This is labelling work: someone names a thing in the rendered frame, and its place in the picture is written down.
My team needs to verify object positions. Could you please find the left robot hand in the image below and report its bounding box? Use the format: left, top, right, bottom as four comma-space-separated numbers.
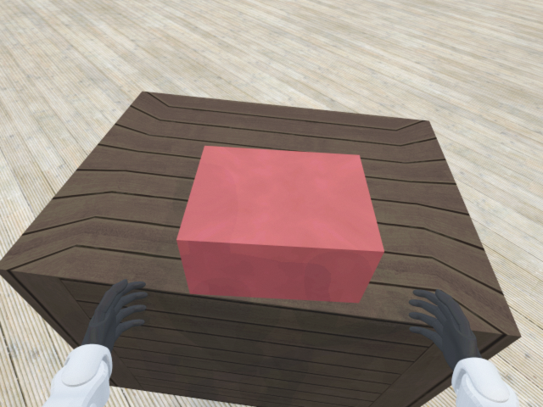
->
81, 279, 148, 353

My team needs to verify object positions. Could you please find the pedestal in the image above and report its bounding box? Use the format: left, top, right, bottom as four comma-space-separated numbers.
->
0, 92, 521, 407

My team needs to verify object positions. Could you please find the right robot hand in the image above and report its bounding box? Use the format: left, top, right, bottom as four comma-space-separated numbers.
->
409, 289, 482, 371

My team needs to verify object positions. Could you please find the right robot forearm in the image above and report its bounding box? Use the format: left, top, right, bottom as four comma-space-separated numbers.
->
451, 358, 519, 407

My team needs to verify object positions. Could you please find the carton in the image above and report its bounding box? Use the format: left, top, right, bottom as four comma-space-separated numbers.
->
176, 146, 384, 303

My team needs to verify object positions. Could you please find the left robot forearm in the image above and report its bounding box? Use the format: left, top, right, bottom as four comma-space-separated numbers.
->
42, 344, 112, 407

